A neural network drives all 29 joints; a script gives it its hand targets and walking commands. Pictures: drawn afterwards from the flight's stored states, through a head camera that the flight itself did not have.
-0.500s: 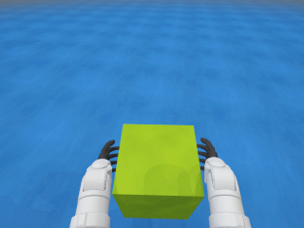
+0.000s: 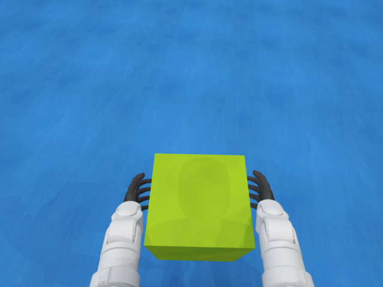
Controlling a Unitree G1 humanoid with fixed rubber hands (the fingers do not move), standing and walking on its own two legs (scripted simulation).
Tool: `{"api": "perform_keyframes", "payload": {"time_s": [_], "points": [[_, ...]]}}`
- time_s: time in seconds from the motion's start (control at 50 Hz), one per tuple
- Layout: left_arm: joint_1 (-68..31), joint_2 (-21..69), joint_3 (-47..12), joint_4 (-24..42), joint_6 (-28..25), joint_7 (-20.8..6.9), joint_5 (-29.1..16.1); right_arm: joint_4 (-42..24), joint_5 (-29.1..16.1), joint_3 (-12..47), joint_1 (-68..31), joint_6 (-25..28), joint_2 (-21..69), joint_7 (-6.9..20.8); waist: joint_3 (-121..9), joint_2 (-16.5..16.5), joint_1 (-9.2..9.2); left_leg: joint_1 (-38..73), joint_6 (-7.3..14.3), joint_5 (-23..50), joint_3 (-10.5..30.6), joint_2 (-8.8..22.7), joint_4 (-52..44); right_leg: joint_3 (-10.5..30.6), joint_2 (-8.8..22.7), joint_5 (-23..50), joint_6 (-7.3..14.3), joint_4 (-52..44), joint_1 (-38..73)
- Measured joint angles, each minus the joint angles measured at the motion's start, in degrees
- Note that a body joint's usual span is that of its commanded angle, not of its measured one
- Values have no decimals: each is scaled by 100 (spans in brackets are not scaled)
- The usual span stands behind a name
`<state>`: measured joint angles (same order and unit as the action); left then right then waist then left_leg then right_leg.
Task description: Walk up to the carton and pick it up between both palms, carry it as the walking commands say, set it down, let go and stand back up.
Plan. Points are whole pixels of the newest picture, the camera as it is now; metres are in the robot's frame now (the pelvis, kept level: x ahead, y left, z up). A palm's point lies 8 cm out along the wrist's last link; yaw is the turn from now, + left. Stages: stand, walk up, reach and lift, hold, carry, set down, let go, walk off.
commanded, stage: set down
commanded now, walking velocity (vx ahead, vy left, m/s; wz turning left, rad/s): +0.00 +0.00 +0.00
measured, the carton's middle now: (197, 212) +0.32 +0.00 -0.10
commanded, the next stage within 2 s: none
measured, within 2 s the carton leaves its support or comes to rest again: neither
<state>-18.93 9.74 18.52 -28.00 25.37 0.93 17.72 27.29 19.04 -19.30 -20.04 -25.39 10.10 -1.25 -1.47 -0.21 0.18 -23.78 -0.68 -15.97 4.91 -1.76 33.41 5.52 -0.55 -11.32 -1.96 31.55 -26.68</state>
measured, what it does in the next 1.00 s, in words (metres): lowers itself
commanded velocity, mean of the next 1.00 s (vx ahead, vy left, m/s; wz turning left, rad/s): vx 0.00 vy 0.00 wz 0.00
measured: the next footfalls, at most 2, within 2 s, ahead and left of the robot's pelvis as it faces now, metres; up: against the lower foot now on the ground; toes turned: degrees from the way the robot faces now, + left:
none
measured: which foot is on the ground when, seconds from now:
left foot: down 0.00-1.00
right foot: down 0.00-1.00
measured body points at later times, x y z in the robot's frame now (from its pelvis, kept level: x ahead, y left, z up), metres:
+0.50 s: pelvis -0.02 -0.01 -0.05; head +0.13 -0.02 +0.37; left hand +0.34 +0.15 -0.12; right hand +0.35 -0.16 -0.12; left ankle +0.01 +0.13 -0.73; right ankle +0.05 -0.14 -0.73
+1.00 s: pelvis -0.04 -0.01 -0.13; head +0.15 -0.01 +0.28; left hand +0.37 +0.15 -0.20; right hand +0.37 -0.15 -0.20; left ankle +0.01 +0.13 -0.73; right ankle +0.05 -0.14 -0.73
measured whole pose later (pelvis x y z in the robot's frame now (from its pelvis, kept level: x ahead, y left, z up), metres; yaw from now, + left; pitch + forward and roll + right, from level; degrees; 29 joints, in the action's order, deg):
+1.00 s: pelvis -0.04 -0.01 -0.13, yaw +1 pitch +37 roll +1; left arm -37.7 4.4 23.8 -35.8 16.5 0.7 13.1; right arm 32.1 13.9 -23.7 -36.1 -16.2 8.7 -5.2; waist -14.2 0.4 -0.2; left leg -83.7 -2.9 -26.8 6.0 -4.6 73.5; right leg 6.6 -4.0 -21.4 -3.0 71.2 -86.8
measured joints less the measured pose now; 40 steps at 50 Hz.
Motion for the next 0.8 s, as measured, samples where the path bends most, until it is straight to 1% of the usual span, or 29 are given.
{"api": "perform_keyframes", "payload": {"time_s": [0.24, 0.38, 0.5, 0.66, 0.8], "points": [[-247, 36, 244, -174, -701, 36, -79, 203, -20, -240, -293, 690, 15, 26, -281, -7, -4, -1545, -31, -156, 10, -58, 719, 55, -49, -147, -23, 709, -1545], [-559, -82, 311, -217, -947, 9, -185, 215, -136, -246, -583, 927, 1, -57, -456, 40, -25, -2672, -109, -274, 49, -73, 1316, 47, -118, -263, 1, 1336, -2690], [-775, -201, 354, -235, -996, -66, -297, 129, -262, -237, -702, 989, 53, -177, -708, 56, -44, -3498, -172, -392, 79, -78, 1807, 41, -185, -370, 26, 1842, -3534], [-1223, -328, 533, -439, -943, -162, -312, 153, -326, -339, -1013, 920, 80, -304, -966, 37, -61, -4405, -220, -617, 108, -120, 2551, 40, -255, -574, 27, 2583, -4452], [-1582, -420, 615, -572, -886, -168, -346, 209, -387, -415, -1310, 868, 38, -369, -1113, 30, -64, -5105, -235, -825, 121, -185, 3207, 53, -298, -765, -10, 3212, -5146]]}}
